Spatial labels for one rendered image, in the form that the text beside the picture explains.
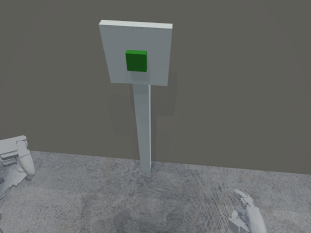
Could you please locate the robot left hand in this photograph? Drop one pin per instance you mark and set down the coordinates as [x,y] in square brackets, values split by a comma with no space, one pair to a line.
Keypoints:
[14,151]

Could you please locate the robot right hand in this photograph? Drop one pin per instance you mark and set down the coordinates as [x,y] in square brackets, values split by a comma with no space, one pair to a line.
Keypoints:
[251,220]

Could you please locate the button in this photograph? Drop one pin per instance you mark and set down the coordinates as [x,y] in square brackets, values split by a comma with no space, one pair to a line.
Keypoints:
[136,60]

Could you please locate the panel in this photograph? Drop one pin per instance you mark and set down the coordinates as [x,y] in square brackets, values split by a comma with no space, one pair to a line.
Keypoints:
[155,38]

